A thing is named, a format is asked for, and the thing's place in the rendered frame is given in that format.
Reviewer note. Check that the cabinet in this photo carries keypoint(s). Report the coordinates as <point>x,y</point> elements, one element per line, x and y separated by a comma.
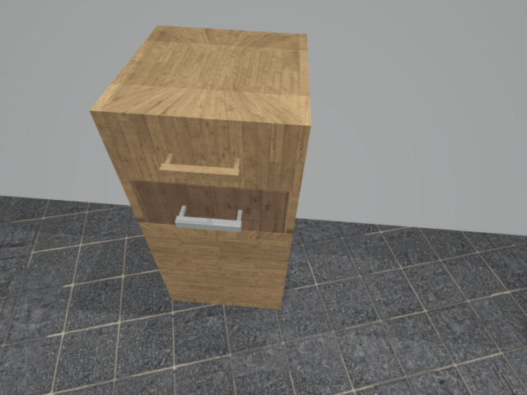
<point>220,98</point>

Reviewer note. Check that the handle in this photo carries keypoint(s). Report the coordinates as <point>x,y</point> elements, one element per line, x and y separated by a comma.
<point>200,172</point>
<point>207,223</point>

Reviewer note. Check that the drawer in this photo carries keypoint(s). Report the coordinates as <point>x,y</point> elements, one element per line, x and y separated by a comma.
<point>262,210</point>

